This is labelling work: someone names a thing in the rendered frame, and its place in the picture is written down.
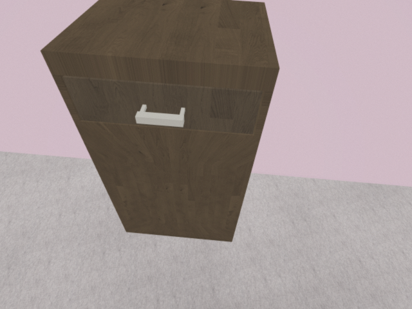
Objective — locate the handle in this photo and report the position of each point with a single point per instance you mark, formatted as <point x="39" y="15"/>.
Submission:
<point x="161" y="119"/>

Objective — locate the drawer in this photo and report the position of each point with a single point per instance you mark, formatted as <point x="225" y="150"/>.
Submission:
<point x="206" y="108"/>

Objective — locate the cabinet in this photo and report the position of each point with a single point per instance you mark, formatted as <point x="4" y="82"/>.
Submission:
<point x="169" y="181"/>

